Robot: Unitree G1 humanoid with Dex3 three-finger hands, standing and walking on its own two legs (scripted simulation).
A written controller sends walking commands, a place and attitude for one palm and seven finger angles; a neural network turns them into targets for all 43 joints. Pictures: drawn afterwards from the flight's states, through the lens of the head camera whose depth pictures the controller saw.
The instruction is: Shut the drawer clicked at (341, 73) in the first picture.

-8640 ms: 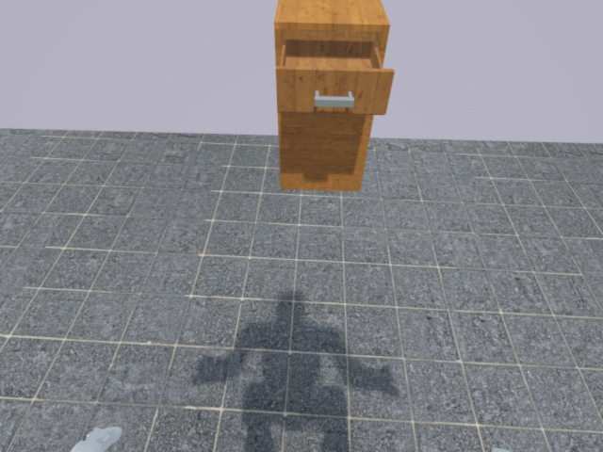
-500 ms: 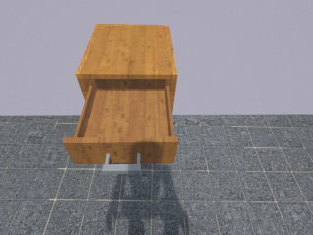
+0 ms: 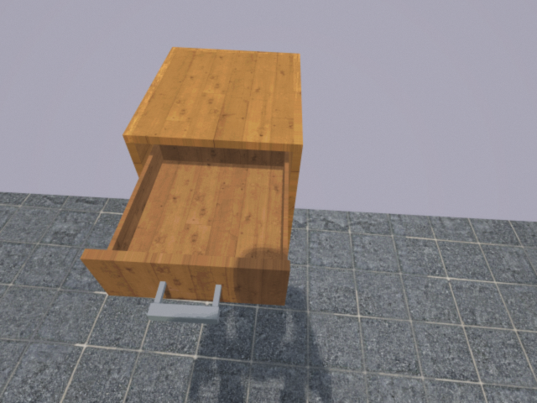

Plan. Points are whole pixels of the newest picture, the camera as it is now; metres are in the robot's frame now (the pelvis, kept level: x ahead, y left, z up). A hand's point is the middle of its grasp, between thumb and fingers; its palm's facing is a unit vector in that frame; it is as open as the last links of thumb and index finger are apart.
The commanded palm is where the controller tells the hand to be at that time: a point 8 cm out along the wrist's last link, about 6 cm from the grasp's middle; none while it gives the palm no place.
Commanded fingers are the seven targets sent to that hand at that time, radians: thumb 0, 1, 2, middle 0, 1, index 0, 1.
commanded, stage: come to a stop and stand still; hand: left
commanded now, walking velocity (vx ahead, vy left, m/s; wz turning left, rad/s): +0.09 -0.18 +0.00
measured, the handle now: (187, 301) +0.30 +0.16 -0.08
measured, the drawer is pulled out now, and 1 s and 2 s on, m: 0.30 0.30 0.30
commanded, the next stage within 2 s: look again from close up in 1.36 s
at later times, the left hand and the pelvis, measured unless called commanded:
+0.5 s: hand out of the picture +0.02 +0.13 -0.16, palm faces +0.05 -0.97 -0.24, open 7.4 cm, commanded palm none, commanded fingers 0.00 0.90 0.90 -0.20 -0.30 -0.20 -0.30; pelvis +0.03 -0.05 +0.01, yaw +1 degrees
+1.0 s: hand out of the picture +0.00 +0.14 -0.16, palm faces +0.02 -0.98 -0.18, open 7.4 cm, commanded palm none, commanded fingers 0.00 0.90 0.90 -0.20 -0.30 -0.20 -0.30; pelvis +0.03 -0.03 +0.01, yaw +0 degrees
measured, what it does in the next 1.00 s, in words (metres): steps on the spot: right foot, then left foot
